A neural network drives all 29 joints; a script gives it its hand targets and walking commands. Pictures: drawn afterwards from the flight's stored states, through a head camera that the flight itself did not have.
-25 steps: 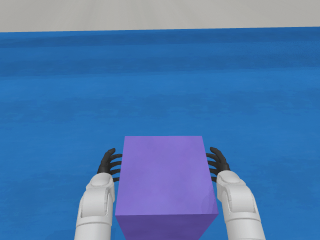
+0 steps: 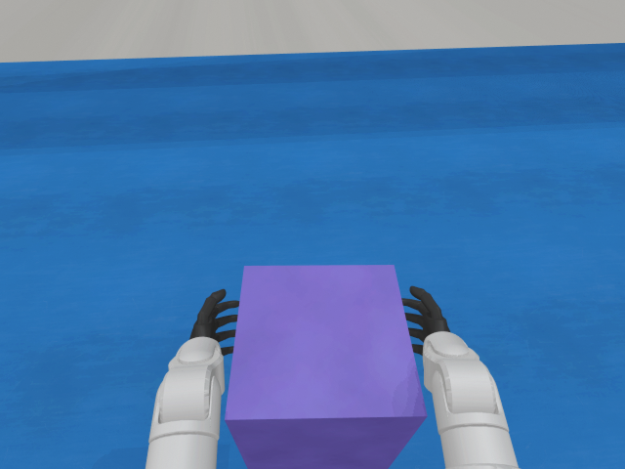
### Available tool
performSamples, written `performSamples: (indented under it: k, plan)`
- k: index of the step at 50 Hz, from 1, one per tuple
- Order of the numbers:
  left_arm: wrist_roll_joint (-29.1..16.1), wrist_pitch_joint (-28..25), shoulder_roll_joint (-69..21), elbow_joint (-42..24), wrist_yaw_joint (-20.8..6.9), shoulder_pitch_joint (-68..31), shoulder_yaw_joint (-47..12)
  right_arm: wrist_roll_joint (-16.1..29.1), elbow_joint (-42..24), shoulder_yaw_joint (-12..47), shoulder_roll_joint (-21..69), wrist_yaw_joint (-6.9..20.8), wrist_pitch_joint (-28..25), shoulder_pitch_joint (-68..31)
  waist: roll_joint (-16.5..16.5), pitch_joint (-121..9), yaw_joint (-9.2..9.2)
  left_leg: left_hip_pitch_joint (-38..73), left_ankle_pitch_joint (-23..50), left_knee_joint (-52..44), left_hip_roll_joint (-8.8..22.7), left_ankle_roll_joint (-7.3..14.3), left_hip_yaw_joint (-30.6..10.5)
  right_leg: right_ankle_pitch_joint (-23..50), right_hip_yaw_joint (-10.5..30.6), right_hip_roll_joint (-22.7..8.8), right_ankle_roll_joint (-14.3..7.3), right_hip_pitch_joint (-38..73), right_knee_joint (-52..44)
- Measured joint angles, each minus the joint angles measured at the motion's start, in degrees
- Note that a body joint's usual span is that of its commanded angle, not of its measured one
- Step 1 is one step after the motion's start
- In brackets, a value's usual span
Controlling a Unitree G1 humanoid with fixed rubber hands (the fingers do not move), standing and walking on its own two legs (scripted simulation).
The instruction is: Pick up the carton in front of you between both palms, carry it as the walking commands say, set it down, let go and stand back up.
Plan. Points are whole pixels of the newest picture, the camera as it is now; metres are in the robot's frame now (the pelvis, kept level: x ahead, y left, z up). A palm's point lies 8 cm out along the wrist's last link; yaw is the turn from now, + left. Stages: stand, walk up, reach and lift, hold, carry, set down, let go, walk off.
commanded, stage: carry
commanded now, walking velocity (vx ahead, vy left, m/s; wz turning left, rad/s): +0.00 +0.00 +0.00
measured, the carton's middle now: (319, 372) +0.28 +0.00 -0.05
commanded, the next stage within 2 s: hold in 0.34 s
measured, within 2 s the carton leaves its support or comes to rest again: neither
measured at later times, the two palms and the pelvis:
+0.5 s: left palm (202, 354) +0.27 +0.15 +0.04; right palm (437, 344) +0.27 -0.15 +0.04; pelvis -0.01 -0.01 +0.00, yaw +3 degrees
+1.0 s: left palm (202, 343) +0.27 +0.15 +0.06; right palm (435, 325) +0.29 -0.15 +0.05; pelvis +0.00 -0.02 +0.00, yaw +5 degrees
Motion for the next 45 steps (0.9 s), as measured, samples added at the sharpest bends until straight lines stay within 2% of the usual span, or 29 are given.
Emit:
performSamples:
  k: [19, 21, 25, 35, 38, 45]
  plan:
    - [0.2, 0.3, -0.1, 0.8, 0.1, -0.4, 0.2, -0.1, 0.9, -0.3, 0.0, 0.1, -0.2, -0.1, 0.3, -1.2, 0.43, -0.5, 0.3, 0.2, 0.3, -0.2, -0.3, 0.4, -0.3, 0.2, -0.2, -0.2, -0.2]
    - [0.3, -0.2, -0.1, 0.8, -0.1, -0.5, 0.4, 0.0, 0.8, -0.3, 0.1, -0.1, -0.5, -0.2, 0.0, 1.5, 0.32, 2.6, 1.0, -1.2, -0.7, 0.2, -2.1, 0.7, 1.5, 1.0, -0.4, 2.8, -1.3]
    - [1.2, -0.6, -0.1, 1.7, -0.2, -0.6, -0.2, -0.3, 1.7, -0.7, 0.0, 0.3, -1.6, 0.4, -1.1, 4.2, -0.76, 6.8, 2.0, -3.1, -2.0, -0.6, -5.2, 0.9, 5.1, 2.8, -0.4, 7.6, -2.9]
    - [2.7, 0.4, -0.5, 5.5, -0.2, -3.1, 2.7, -1.6, 8.8, -3.3, 0.7, 1.0, -2.1, -3.8, -1.3, 4.8, 1.26, 11.0, 1.8, -2.9, -3.7, -1.1, -8.7, -0.9, 7.1, 3.9, -1.1, 11.7, -1.2]
    - [3.8, 0.4, -1.0, 7.2, -0.6, -5.1, 4.6, -2.4, 10.9, -5.1, 1.2, 1.3, -2.3, -5.8, -0.9, 4.9, 0.93, 11.0, 1.5, -2.3, -4.1, -1.2, -9.7, -1.3, 7.3, 4.1, -1.5, 11.8, -0.4]
    - [4.0, -0.7, -1.4, 9.3, -1.5, -6.6, 6.3, -2.5, 10.6, -5.5, 1.3, 0.8, -1.8, -6.2, 0.0, 4.3, -0.14, 11.4, 1.1, -2.0, -4.4, -1.5, -11.1, -1.6, 7.9, 4.9, -1.6, 12.4, -0.5]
